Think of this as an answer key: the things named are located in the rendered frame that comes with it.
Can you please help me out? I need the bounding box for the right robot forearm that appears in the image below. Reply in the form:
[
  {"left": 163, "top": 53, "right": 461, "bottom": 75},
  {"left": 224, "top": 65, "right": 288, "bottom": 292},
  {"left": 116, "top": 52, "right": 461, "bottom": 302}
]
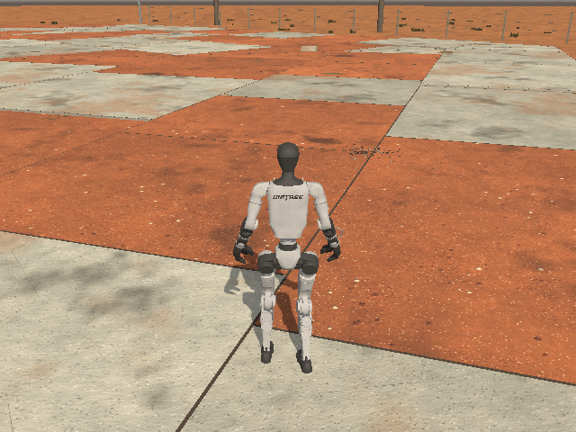
[{"left": 323, "top": 217, "right": 339, "bottom": 248}]

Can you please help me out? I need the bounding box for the left robot forearm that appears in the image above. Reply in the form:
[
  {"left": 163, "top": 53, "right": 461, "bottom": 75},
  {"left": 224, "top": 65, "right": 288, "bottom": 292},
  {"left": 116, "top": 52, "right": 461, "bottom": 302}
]
[{"left": 236, "top": 217, "right": 253, "bottom": 249}]

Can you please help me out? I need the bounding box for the left robot upper arm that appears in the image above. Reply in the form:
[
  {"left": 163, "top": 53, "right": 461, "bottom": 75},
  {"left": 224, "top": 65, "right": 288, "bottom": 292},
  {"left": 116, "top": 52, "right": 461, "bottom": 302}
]
[{"left": 244, "top": 182, "right": 269, "bottom": 231}]

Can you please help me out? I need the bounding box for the left robot shin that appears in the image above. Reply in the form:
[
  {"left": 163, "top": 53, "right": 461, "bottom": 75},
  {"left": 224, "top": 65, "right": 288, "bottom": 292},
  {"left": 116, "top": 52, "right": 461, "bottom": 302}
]
[{"left": 260, "top": 293, "right": 274, "bottom": 352}]

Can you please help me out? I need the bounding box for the humanoid robot head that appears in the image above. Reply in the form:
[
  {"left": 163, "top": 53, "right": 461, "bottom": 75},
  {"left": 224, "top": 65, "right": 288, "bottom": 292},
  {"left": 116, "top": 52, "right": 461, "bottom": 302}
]
[{"left": 273, "top": 142, "right": 303, "bottom": 186}]

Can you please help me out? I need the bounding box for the right robot hand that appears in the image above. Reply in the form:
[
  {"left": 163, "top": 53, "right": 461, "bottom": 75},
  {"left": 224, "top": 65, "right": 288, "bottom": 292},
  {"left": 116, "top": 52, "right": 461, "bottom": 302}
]
[{"left": 320, "top": 244, "right": 341, "bottom": 262}]

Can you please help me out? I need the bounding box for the left robot hand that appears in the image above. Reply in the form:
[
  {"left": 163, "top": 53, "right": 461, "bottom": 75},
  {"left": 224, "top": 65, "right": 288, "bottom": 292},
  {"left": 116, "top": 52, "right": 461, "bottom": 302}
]
[{"left": 233, "top": 243, "right": 254, "bottom": 264}]

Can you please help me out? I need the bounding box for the right robot upper arm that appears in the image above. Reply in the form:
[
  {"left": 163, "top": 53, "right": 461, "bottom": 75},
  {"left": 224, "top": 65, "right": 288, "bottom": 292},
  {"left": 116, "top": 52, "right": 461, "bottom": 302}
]
[{"left": 307, "top": 182, "right": 332, "bottom": 230}]

